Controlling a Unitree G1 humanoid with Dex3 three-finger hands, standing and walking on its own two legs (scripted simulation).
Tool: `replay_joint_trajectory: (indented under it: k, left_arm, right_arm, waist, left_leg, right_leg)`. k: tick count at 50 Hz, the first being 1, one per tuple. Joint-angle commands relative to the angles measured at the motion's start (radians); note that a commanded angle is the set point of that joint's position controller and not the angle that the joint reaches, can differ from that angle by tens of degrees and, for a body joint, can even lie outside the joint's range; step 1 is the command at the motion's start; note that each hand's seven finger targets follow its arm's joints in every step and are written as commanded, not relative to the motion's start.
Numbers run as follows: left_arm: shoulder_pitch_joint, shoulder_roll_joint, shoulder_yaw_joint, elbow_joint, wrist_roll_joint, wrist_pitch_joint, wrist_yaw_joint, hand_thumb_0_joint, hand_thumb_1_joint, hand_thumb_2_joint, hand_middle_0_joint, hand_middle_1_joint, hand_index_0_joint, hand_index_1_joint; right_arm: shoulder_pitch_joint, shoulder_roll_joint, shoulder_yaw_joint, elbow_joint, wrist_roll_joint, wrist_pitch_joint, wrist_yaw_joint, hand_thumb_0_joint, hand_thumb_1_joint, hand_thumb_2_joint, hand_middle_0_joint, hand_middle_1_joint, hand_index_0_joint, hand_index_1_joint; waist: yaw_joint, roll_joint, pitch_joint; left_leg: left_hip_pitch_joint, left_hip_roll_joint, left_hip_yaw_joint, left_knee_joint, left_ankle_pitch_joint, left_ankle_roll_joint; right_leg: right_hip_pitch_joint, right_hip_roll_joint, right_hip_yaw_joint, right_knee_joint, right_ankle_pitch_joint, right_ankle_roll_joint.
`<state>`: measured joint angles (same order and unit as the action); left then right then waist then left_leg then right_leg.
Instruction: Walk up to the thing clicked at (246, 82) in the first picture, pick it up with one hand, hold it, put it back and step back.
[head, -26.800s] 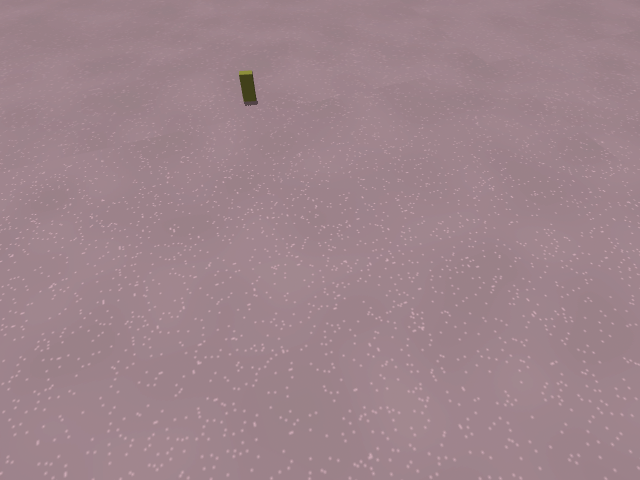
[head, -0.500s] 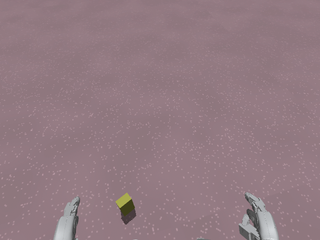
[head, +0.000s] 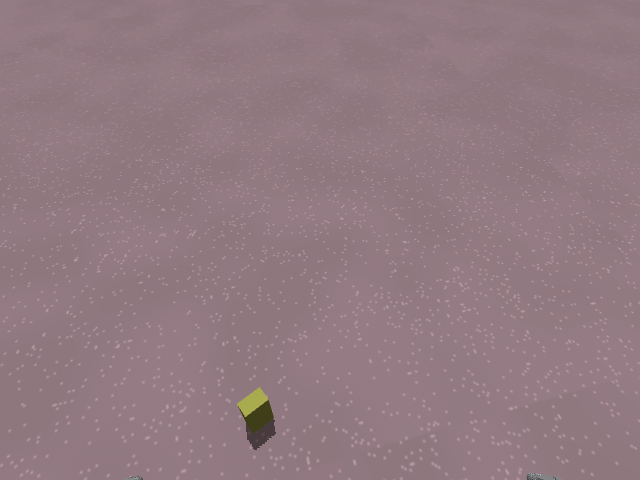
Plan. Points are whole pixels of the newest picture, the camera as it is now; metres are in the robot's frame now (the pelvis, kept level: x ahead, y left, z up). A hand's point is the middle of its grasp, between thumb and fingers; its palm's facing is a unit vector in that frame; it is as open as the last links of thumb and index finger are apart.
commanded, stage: stand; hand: left
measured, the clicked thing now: (256, 411) +0.40 +0.20 -0.68
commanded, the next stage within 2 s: step back in 1.88 s
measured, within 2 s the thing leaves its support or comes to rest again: neither
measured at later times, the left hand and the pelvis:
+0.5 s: hand out of the picture +0.03 +0.25 -0.14, palm faces +0.00 -0.93 -0.36, open 7.4 cm; pelvis -0.01 +0.00 +0.02, yaw +0 degrees
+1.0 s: hand out of the picture +0.05 +0.24 -0.13, palm faces -0.02 -0.94 -0.35, open 7.4 cm; pelvis -0.01 -0.01 +0.02, yaw +0 degrees
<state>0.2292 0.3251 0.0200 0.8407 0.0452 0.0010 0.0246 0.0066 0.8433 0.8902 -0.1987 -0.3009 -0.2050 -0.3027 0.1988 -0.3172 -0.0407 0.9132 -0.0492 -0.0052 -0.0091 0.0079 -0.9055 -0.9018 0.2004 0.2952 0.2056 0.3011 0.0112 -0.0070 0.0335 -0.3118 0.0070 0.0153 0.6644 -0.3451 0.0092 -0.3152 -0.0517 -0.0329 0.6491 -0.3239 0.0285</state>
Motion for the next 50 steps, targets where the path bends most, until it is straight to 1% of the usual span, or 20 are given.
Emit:
replay_joint_trajectory:
  k: [1,3,4,9,10,14,15,18,21,23,27,29,32,35,37,39,41,45,48,50]
  left_arm:
    - [-0.05,0.156,0.035,0.002,-0.011,-0.039,0.011,0.0,0.899,0.9,-0.2,-0.3,-0.2,-0.3]
    - [-0.067,0.165,0.033,0.041,-0.014,-0.035,0.011,0.0,0.899,0.9,-0.2,-0.3,-0.2,-0.3]
    - [-0.065,0.166,0.03,0.064,-0.016,-0.033,0.011,0.0,0.899,0.9,-0.2,-0.3,-0.2,-0.3]
    - [-0.08,0.177,0.021,0.147,-0.019,-0.032,0.01,0.0,0.899,0.9,-0.2,-0.3,-0.2,-0.3]
    - [-0.077,0.184,0.02,0.164,-0.016,-0.031,0.011,0.0,0.899,0.9,-0.2,-0.3,-0.2,-0.3]
    - [-0.092,0.191,0.016,0.211,-0.015,-0.028,0.008,0.0,0.899,0.9,-0.2,-0.3,-0.2,-0.3]
    - [-0.092,0.192,0.016,0.217,-0.017,-0.028,0.006,0.0,0.899,0.9,-0.2,-0.3,-0.2,-0.3]
    - [-0.101,0.195,0.017,0.235,-0.017,-0.032,0.005,0.0,0.899,0.9,-0.2,-0.3,-0.2,-0.3]
    - [-0.103,0.194,0.014,0.251,-0.017,-0.032,0.004,0.0,0.899,0.9,-0.2,-0.3,-0.2,-0.3]
    - [-0.107,0.196,0.014,0.259,-0.017,-0.032,0.002,0.0,0.899,0.9,-0.2,-0.3,-0.2,-0.3]
    - [-0.129,0.209,0.016,0.264,-0.018,-0.035,0.003,0.0,0.899,0.9,-0.2,-0.3,-0.2,-0.3]
    - [-0.122,0.204,0.015,0.269,-0.02,-0.036,0.001,0.0,0.899,0.9,-0.2,-0.3,-0.2,-0.3]
    - [-0.126,0.208,0.016,0.275,-0.019,-0.034,0.001,0.0,0.899,0.9,-0.2,-0.3,-0.2,-0.3]
    - [-0.133,0.208,0.016,0.276,-0.02,-0.035,0.0,0.0,0.899,0.9,-0.2,-0.3,-0.2,-0.3]
    - [-0.132,0.21,0.016,0.28,-0.022,-0.034,-0.001,0.0,0.899,0.9,-0.2,-0.3,-0.2,-0.3]
    - [-0.135,0.21,0.016,0.279,-0.024,-0.035,-0.002,0.0,0.899,0.9,-0.2,-0.3,-0.2,-0.3]
    - [-0.137,0.206,0.015,0.28,-0.024,-0.034,-0.003,0.0,0.899,0.9,-0.2,-0.3,-0.2,-0.3]
    - [-0.149,0.209,0.016,0.279,-0.026,-0.036,-0.003,0.0,0.899,0.9,-0.2,-0.3,-0.2,-0.3]
    - [-0.149,0.21,0.017,0.283,-0.026,-0.033,-0.003,0.0,0.899,0.9,-0.2,-0.3,-0.2,-0.3]
    - [-0.144,0.211,0.017,0.285,-0.029,-0.033,-0.005,0.0,0.899,0.9,-0.2,-0.3,-0.2,-0.3]
  right_arm:
    - [-0.053,-0.16,-0.032,-0.028,0.006,-0.035,-0.011,0.0,-0.9,-0.9,0.2,0.3,0.2,0.3]
    - [-0.052,-0.168,-0.028,0.003,0.01,-0.031,-0.012,0.0,-0.9,-0.9,0.2,0.3,0.2,0.3]
    - [-0.058,-0.173,-0.026,0.018,0.011,-0.029,-0.012,0.0,-0.9,-0.9,0.2,0.3,0.2,0.3]
    - [-0.054,-0.184,-0.02,0.082,0.019,-0.025,-0.014,0.0,-0.9,-0.9,0.2,0.3,0.2,0.3]
    - [-0.068,-0.183,-0.021,0.091,0.019,-0.024,-0.014,0.0,-0.9,-0.9,0.2,0.3,0.2,0.3]
    - [-0.073,-0.19,-0.019,0.123,0.021,-0.015,-0.01,0.0,-0.9,-0.9,0.2,0.3,0.2,0.3]
    - [-0.068,-0.195,-0.021,0.13,0.02,-0.015,-0.01,0.0,-0.9,-0.9,0.2,0.3,0.2,0.3]
    - [-0.071,-0.188,-0.016,0.144,0.022,-0.014,-0.007,0.0,-0.9,-0.9,0.2,0.3,0.2,0.3]
    - [-0.086,-0.187,-0.014,0.154,0.024,-0.017,-0.007,0.0,-0.9,-0.9,0.2,0.3,0.2,0.3]
    - [-0.086,-0.189,-0.012,0.161,0.023,-0.016,-0.006,0.0,-0.9,-0.9,0.2,0.3,0.2,0.3]
    - [-0.086,-0.184,-0.009,0.17,0.024,-0.013,-0.003,0.0,-0.9,-0.9,0.2,0.3,0.2,0.3]
    - [-0.09,-0.196,-0.01,0.173,0.026,-0.015,-0.004,0.0,-0.9,-0.9,0.2,0.3,0.2,0.3]
    - [-0.094,-0.197,-0.007,0.178,0.027,-0.013,-0.003,0.0,-0.9,-0.9,0.2,0.3,0.2,0.3]
    - [-0.096,-0.196,-0.004,0.178,0.027,-0.015,-0.003,0.0,-0.9,-0.9,0.2,0.3,0.2,0.3]
    - [-0.093,-0.202,-0.004,0.182,0.028,-0.015,-0.003,0.0,-0.9,-0.9,0.2,0.3,0.2,0.3]
    - [-0.094,-0.204,-0.003,0.183,0.029,-0.017,-0.004,0.0,-0.9,-0.9,0.2,0.3,0.2,0.3]
    - [-0.103,-0.208,-0.002,0.185,0.029,-0.016,-0.004,0.0,-0.9,-0.9,0.2,0.3,0.2,0.3]
    - [-0.098,-0.208,0.001,0.188,0.031,-0.021,-0.004,0.0,-0.9,-0.9,0.2,0.3,0.2,0.3]
    - [-0.096,-0.211,0.001,0.191,0.03,-0.019,-0.006,0.0,-0.9,-0.9,0.2,0.3,0.2,0.3]
    - [-0.102,-0.212,0.003,0.19,0.032,-0.021,-0.005,0.0,-0.9,-0.9,0.2,0.3,0.2,0.3]
  waist:
    - [0.004,0.037,-0.088]
    - [-0.002,0.036,-0.069]
    - [0.003,0.042,-0.054]
    - [0.0,0.022,-0.049]
    - [0.004,0.021,-0.036]
    - [-0.001,0.008,0.01]
    - [-0.002,0.011,0.01]
    - [-0.003,0.007,0.0]
    - [0.002,0.003,0.003]
    - [0.0,0.007,0.009]
    - [-0.005,-0.01,0.001]
    - [-0.003,0.014,-0.013]
    - [-0.001,0.009,-0.004]
    - [-0.004,0.002,-0.02]
    - [-0.005,0.012,-0.011]
    - [-0.005,0.005,-0.03]
    - [-0.001,0.02,-0.021]
    - [-0.005,0.006,-0.043]
    - [-0.007,0.008,-0.024]
    - [-0.003,0.01,-0.037]
  left_leg:
    - [0.068,0.08,-0.11,-0.219,0.257,0.028]
    - [0.081,0.084,-0.113,-0.264,0.235,0.024]
    - [0.083,0.088,-0.118,-0.283,0.221,0.021]
    - [0.128,0.091,-0.111,-0.327,0.254,0.016]
    - [0.137,0.092,-0.115,-0.337,0.241,0.013]
    - [0.117,0.088,-0.122,-0.388,0.105,0.008]
    - [0.116,0.09,-0.123,-0.395,0.088,0.01]
    - [0.115,0.09,-0.12,-0.401,0.103,0.009]
    - [0.134,0.092,-0.12,-0.404,0.117,0.005]
    - [0.121,0.092,-0.118,-0.406,0.086,0.005]
    - [0.132,0.089,-0.107,-0.396,0.117,0.005]
    - [0.139,0.094,-0.106,-0.393,0.13,0.006]
    - [0.13,0.094,-0.108,-0.398,0.101,0.005]
    - [0.146,0.1,-0.104,-0.394,0.152,0.006]
    - [0.143,0.098,-0.101,-0.398,0.131,0.004]
    - [0.157,0.104,-0.102,-0.397,0.165,0.006]
    - [0.155,0.105,-0.101,-0.398,0.16,0.006]
    - [0.172,0.112,-0.097,-0.397,0.226,0.005]
    - [0.157,0.111,-0.096,-0.407,0.188,0.004]
    - [0.17,0.114,-0.096,-0.407,0.21,0.005]
  right_leg:
    - [0.133,-0.061,0.071,-0.163,0.231,-0.059]
    - [0.146,-0.059,0.068,-0.197,0.199,-0.052]
    - [0.151,-0.059,0.065,-0.209,0.179,-0.05]
    - [0.194,-0.073,0.069,-0.268,0.204,-0.043]
    - [0.179,-0.072,0.066,-0.276,0.184,-0.041]
    - [0.166,-0.066,0.063,-0.315,0.103,-0.035]
    - [0.171,-0.071,0.072,-0.321,0.107,-0.035]
    - [0.189,-0.076,0.074,-0.335,0.127,-0.034]
    - [0.174,-0.078,0.074,-0.347,0.114,-0.033]
    - [0.173,-0.076,0.075,-0.356,0.098,-0.03]
    - [0.171,-0.083,0.087,-0.374,0.09,-0.031]
    - [0.187,-0.086,0.089,-0.371,0.124,-0.033]
    - [0.179,-0.081,0.085,-0.373,0.099,-0.03]
    - [0.185,-0.086,0.088,-0.374,0.133,-0.035]
    - [0.181,-0.083,0.088,-0.377,0.121,-0.033]
    - [0.191,-0.088,0.092,-0.374,0.148,-0.037]
    - [0.187,-0.084,0.089,-0.374,0.152,-0.036]
    - [0.213,-0.09,0.094,-0.372,0.211,-0.038]
    - [0.206,-0.087,0.09,-0.379,0.19,-0.037]
    - [0.216,-0.088,0.089,-0.377,0.21,-0.037]
